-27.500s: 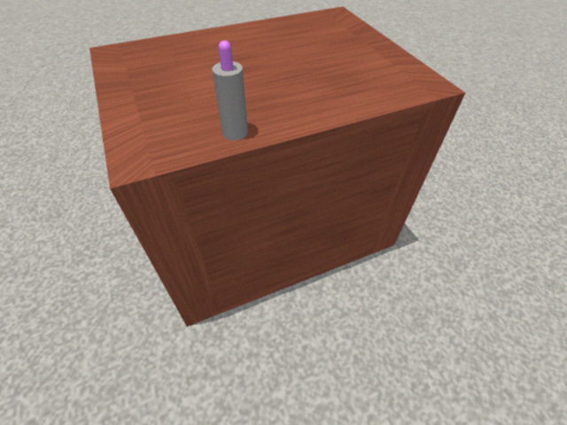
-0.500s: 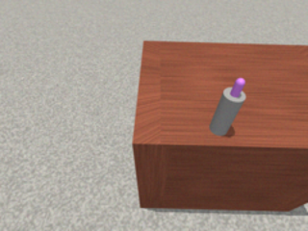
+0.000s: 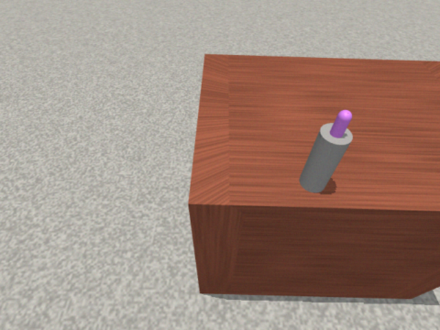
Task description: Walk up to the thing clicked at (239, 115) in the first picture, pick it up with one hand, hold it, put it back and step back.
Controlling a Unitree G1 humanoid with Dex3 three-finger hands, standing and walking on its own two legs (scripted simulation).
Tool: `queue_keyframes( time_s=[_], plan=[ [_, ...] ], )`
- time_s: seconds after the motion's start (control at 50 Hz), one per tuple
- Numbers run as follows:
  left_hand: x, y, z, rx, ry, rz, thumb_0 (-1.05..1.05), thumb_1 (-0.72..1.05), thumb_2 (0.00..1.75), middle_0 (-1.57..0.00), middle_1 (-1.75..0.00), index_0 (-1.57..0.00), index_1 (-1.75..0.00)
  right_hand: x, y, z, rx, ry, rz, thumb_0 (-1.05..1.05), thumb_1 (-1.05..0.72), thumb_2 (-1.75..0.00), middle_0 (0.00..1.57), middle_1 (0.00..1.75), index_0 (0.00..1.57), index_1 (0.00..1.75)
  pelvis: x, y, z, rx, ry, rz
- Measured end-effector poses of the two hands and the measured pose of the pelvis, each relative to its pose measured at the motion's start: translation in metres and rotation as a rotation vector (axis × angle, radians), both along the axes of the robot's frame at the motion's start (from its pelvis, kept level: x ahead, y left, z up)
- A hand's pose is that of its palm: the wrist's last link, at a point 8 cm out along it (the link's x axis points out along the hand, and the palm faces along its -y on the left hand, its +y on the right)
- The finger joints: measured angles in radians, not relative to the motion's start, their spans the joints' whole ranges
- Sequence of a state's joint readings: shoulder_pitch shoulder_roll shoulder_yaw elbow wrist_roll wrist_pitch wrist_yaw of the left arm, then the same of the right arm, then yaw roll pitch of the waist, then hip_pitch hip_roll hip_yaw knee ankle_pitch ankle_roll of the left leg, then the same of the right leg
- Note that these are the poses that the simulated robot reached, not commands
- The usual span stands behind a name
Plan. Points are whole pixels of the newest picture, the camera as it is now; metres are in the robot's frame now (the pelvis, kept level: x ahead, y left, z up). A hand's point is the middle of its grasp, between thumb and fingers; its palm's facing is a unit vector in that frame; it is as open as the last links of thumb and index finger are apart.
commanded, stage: stand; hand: right
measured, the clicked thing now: (327, 152) +0.43 -0.22 +0.07
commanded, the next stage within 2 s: step back in 1.16 s
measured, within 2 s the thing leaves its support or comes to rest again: neither
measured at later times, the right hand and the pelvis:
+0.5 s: hand out of the picture +0.07 -0.25 -0.16, palm faces -0.02 +0.94 -0.34, open 7.4 cm; pelvis +0.00 +0.00 +0.00, yaw +0 degrees
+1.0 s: hand out of the picture +0.08 -0.25 -0.16, palm faces -0.02 +0.94 -0.34, open 7.4 cm; pelvis +0.01 +0.00 +0.00, yaw +0 degrees
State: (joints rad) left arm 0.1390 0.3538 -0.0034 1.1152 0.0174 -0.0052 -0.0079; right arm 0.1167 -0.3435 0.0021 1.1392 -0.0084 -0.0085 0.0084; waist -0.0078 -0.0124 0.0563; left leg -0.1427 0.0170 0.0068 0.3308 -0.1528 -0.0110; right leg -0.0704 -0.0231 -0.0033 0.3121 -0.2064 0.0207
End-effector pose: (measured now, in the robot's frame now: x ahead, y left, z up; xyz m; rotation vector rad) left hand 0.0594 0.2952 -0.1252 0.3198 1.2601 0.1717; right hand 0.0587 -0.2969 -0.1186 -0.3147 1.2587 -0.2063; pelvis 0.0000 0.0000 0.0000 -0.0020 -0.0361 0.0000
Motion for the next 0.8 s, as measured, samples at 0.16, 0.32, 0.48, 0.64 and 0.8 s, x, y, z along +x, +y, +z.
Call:
queue_keyframes(
  time_s=[0.16,0.32,0.48,0.64,0.8],
  plan=[
    [0.008,0.000,0.002,0.003,-0.020,-0.001,0.00,0.90,0.90,-0.20,-0.30,-0.20,-0.30,0.007,0.000,0.000,0.001,-0.016,0.003,0.01,-0.90,-0.90,0.20,0.30,0.20,0.30,0.002,0.000,0.000,0.000,-0.003,-0.001],
    [0.012,0.000,0.003,0.005,-0.031,-0.005,0.00,0.90,0.90,-0.20,-0.30,-0.20,-0.30,0.011,0.001,0.001,0.003,-0.025,0.007,0.01,-0.90,-0.90,0.20,0.30,0.20,0.30,0.002,-0.001,0.000,0.000,-0.001,0.002],
    [0.009,0.000,0.001,0.002,-0.017,-0.002,0.00,0.90,0.90,-0.20,-0.30,-0.20,-0.30,0.009,0.001,0.001,0.002,-0.015,0.005,0.01,-0.90,-0.90,0.20,0.30,0.20,0.30,0.003,0.000,0.000,-0.001,0.001,0.001],
    [0.007,0.001,0.001,0.004,-0.001,0.001,0.00,0.90,0.90,-0.20,-0.30,-0.20,-0.30,0.008,0.001,0.000,0.002,-0.002,0.004,0.01,-0.90,-0.90,0.20,0.30,0.20,0.30,0.005,0.000,0.000,0.001,0.005,0.001],
    [0.010,0.001,0.001,0.005,-0.007,0.002,0.00,0.90,0.90,-0.20,-0.30,-0.20,-0.30,0.012,0.002,0.000,0.004,-0.008,0.005,0.01,-0.90,-0.90,0.20,0.30,0.20,0.30,0.008,0.000,0.000,0.001,0.004,0.001]
  ],
)
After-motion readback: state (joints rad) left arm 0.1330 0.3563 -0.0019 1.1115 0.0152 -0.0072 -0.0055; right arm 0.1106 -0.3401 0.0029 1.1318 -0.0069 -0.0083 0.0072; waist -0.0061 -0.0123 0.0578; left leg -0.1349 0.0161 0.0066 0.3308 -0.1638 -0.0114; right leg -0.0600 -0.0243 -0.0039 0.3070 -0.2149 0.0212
